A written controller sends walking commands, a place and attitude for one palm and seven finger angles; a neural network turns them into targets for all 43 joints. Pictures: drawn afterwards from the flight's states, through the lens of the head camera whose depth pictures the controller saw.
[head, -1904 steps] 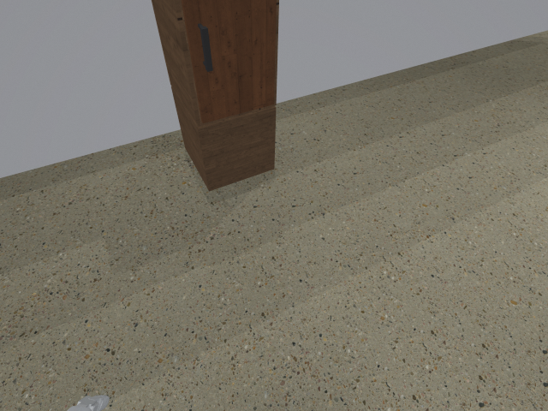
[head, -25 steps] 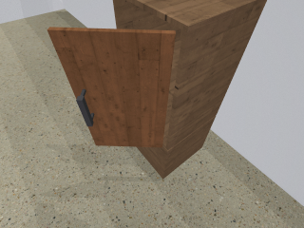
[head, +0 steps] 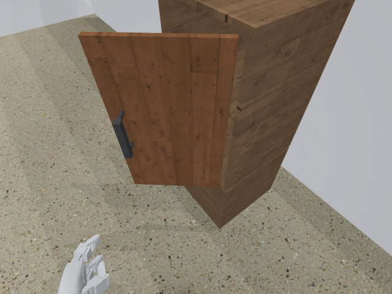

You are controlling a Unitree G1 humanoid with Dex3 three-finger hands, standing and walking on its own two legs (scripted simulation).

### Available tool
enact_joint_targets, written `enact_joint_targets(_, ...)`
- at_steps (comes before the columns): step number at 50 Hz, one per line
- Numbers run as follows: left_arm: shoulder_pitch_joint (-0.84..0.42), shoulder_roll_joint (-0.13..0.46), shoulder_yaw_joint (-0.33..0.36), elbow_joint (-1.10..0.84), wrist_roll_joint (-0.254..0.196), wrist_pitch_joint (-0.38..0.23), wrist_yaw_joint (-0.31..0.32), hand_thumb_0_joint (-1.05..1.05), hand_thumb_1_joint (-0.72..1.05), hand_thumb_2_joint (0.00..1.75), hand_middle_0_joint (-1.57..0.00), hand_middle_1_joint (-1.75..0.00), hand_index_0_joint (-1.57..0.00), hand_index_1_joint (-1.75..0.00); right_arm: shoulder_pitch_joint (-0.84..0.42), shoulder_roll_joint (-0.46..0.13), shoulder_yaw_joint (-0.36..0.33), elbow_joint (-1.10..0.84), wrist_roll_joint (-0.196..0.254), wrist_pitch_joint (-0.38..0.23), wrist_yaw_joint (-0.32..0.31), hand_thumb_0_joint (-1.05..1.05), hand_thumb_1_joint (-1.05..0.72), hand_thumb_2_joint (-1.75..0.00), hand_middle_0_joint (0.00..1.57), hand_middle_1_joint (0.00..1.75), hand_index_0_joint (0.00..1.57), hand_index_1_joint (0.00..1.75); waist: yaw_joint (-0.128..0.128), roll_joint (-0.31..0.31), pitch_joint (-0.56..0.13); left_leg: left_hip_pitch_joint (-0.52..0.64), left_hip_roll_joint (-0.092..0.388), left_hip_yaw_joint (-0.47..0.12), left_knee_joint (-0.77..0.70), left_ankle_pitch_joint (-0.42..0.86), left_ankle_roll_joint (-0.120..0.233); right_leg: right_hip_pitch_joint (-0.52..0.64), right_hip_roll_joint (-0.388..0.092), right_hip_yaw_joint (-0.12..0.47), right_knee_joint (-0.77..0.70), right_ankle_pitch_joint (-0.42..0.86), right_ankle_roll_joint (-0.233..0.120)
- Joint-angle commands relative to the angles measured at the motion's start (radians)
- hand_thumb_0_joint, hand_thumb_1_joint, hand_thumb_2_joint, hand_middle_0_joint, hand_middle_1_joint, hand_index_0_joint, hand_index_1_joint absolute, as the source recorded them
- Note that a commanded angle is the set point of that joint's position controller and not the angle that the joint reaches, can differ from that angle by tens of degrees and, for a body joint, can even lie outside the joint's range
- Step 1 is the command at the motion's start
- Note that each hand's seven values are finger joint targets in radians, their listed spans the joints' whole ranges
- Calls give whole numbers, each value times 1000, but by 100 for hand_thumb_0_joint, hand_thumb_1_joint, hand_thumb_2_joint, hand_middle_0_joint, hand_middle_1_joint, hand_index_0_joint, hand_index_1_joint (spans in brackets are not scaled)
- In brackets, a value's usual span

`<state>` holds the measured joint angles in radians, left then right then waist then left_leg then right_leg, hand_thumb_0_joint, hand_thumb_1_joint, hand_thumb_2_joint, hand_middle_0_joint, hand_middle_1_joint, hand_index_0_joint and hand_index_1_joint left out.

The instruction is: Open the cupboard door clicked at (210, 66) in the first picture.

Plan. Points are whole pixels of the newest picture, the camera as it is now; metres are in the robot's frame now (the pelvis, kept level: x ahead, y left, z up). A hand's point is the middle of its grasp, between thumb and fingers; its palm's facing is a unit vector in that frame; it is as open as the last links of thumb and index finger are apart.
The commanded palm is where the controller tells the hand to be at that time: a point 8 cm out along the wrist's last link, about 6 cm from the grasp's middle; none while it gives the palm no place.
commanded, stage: raise the hand with hooked fingers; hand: left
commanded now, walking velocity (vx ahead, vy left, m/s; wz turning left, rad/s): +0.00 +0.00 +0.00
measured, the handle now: (125, 135) +0.53 +0.23 -0.03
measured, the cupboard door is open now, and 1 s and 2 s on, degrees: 50 50 50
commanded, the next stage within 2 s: move the hooked fingers beside the handle in 1.96 s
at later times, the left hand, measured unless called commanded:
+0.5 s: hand (98, 272) +0.18 +0.21 -0.05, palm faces -0.02 -1.00 -0.05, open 9.9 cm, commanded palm +0.16 +0.27 -0.04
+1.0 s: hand (79, 252) +0.21 +0.25 -0.03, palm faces -0.01 -1.00 -0.06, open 12.9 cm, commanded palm +0.19 +0.31 -0.02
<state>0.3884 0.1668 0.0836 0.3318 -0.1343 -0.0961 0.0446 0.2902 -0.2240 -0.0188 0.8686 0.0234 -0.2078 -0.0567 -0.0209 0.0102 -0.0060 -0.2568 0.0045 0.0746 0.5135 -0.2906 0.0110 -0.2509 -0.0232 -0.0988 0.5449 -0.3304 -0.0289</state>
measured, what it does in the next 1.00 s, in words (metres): lowers itself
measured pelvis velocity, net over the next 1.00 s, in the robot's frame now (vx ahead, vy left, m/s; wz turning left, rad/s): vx -0.05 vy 0.02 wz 0.00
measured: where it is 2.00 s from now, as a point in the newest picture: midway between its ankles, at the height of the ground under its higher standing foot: outside the picture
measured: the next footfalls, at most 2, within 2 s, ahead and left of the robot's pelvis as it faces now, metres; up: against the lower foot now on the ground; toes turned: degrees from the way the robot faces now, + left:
none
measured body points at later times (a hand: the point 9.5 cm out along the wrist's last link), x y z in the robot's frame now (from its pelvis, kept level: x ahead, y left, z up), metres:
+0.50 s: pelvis -0.07 +0.00 -0.09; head +0.01 +0.01 +0.35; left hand +0.17 +0.26 -0.04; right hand +0.13 -0.21 -0.17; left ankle -0.02 +0.11 -0.73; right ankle -0.03 -0.09 -0.73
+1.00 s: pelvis -0.05 +0.02 -0.07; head +0.02 +0.04 +0.37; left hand +0.20 +0.31 -0.03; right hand +0.12 -0.23 -0.14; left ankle -0.02 +0.11 -0.73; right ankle -0.03 -0.09 -0.73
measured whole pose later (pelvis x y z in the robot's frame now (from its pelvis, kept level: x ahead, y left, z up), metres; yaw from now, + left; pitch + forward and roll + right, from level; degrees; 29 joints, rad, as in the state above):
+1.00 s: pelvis -0.05 +0.02 -0.07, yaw +0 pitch +14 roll -3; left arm 0.17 0.32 0.29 0.22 -0.31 -0.39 -0.37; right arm 0.25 -0.28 0.02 0.55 0.03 -0.23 -0.06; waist -0.01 0.01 -0.11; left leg -0.87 0.03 0.03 1.09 -0.48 0.04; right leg -0.81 -0.02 -0.12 1.04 -0.47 -0.02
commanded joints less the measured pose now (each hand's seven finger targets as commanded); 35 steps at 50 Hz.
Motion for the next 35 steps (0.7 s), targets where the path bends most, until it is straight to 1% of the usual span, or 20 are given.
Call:
enact_joint_targets(1,104,50,136,14,-76,-282,-148,0,71,82,-21,-42,-21,-42,-117,-160,-76,-239,-18,-89,12,0,-90,-90,20,30,20,30,43,-187,-52,-209,-11,-66,194,238,-3,-275,15,3,146,276,14)
enact_joint_targets(2,105,41,142,-3,-96,-367,-207,0,69,81,-22,-43,-22,-43,-131,-154,-76,-266,-21,-94,26,0,-90,-90,20,30,20,30,65,-185,-121,-280,-19,-61,252,209,-13,-299,15,11,223,262,8)
enact_joint_targets(3,106,36,140,-8,-111,-451,-272,0,67,80,-22,-45,-22,-45,-153,-152,-80,-298,-21,-99,38,0,-90,-90,20,30,20,30,80,-180,-153,-352,-23,-55,307,166,-19,-340,18,21,287,223,3)
enact_joint_targets(5,22,74,134,-45,-132,-600,-401,0,62,78,-22,-48,-22,-48,-172,-156,-83,-347,-17,-118,60,0,-90,-90,20,30,20,30,76,-77,-229,-457,-31,-51,422,92,-22,-431,11,66,388,144,-6)
enact_joint_targets(6,1,123,171,-16,-148,-622,-456,0,60,77,-22,-50,-22,-50,-156,-164,-86,-369,-12,-118,66,0,-90,-90,20,30,20,30,81,-55,-247,-493,-30,-52,466,75,-18,-447,4,106,417,118,-13)
enact_joint_targets(7,-30,162,204,-59,-172,-609,-484,0,57,76,-22,-51,-22,-51,-172,-176,-87,-417,-2,-114,63,0,-90,-90,20,30,20,30,86,-56,-301,-526,-35,-39,489,28,-12,-450,2,129,417,37,-7)
enact_joint_targets(8,-84,176,216,-86,-200,-576,-501,0,55,75,-22,-53,-22,-53,-191,-173,-82,-458,11,-109,55,0,-90,-90,20,30,20,30,84,-67,-298,-593,-42,-29,496,-104,-10,-472,-7,166,378,-177,2)
enact_joint_targets(10,-186,211,231,-244,-229,-517,-486,0,50,73,-23,-55,-23,-55,-189,-176,-70,-518,19,-102,31,0,-90,-90,20,30,20,30,70,-24,-341,-604,-36,-39,521,-138,10,-474,-4,195,354,-267,9)
enact_joint_targets(11,-236,232,238,-319,-237,-495,-468,0,48,72,-23,-57,-23,-57,-173,-176,-66,-523,19,-94,21,0,-90,-90,20,30,20,30,56,-33,-358,-597,-25,-53,528,-142,15,-487,7,197,357,-282,11)
enact_joint_targets(12,-264,235,233,-384,-228,-485,-444,0,46,71,-23,-58,-23,-58,-157,-162,-60,-524,19,-89,13,0,-90,-90,20,30,20,30,50,6,-375,-586,-17,-55,530,-168,18,-487,3,212,332,-330,14)
enact_joint_targets(13,-282,230,217,-451,-214,-480,-417,0,43,70,-23,-60,-23,-60,-139,-154,-54,-523,17,-88,6,0,-90,-90,20,30,20,30,37,57,-369,-563,-9,-63,526,-151,23,-491,7,200,333,-300,9)
enact_joint_targets(16,-359,245,176,-546,-167,-465,-363,0,36,67,-24,-64,-24,-64,-104,-154,-36,-488,7,-86,-14,0,-90,-90,20,30,20,30,-14,74,-359,-526,10,-94,529,-104,31,-528,31,150,373,-181,5)
enact_joint_targets(19,-326,236,167,-474,-153,-431,-370,0,29,64,-24,-69,-24,-69,-96,-154,-25,-448,6,-94,-24,0,-90,-90,20,30,20,30,-24,86,-338,-528,12,-111,519,-98,28,-545,34,117,375,-150,6)
enact_joint_targets(23,-267,258,221,-336,-179,-345,-409,0,20,60,-25,-75,-25,-75,-104,-158,-17,-435,13,-88,-28,0,-90,-90,20,30,20,30,4,45,-342,-547,8,-117,486,-96,20,-493,32,104,352,-160,9)
enact_joint_targets(25,-245,258,230,-340,-188,-317,-413,0,15,58,-25,-78,-25,-78,-107,-156,-16,-444,14,-88,-25,0,-90,-90,20,30,20,30,20,66,-365,-517,6,-116,460,-77,20,-471,30,92,347,-141,9)
enact_joint_targets(26,-227,265,254,-317,-203,-305,-415,0,13,57,-25,-80,-25,-80,-109,-154,-16,-447,12,-85,-23,0,-90,-90,20,30,20,30,34,39,-370,-516,4,-121,451,-54,18,-444,35,82,354,-114,5)
enact_joint_targets(28,-219,269,264,-348,-200,-314,-404,0,8,55,-26,-82,-26,-82,-103,-152,-19,-450,10,-85,-17,0,-90,-90,20,30,20,30,39,29,-393,-495,5,-120,435,-32,17,-434,32,68,359,-90,9)
enact_joint_targets(30,-219,259,258,-345,-197,-329,-387,0,4,53,-26,-86,-26,-86,-97,-150,-21,-444,9,-86,-13,0,-90,-90,20,30,20,30,28,21,-358,-493,6,-118,426,-42,17,-453,32,62,349,-98,11)
enact_joint_targets(31,-226,277,275,-331,-200,-337,-382,0,1,52,-26,-87,-26,-87,-98,-155,-20,-444,5,-84,-12,0,-90,-90,20,30,20,30,36,17,-344,-501,6,-123,423,-49,16,-461,37,56,359,-110,6)
enact_joint_targets(35,-241,276,273,-321,-191,-380,-377,0,-8,48,-27,-93,-27,-93,-73,-169,-26,-441,5,-85,-10,0,-90,-90,20,30,20,30,22,17,-333,-486,6,-120,410,-65,17,-484,34,50,357,-118,7)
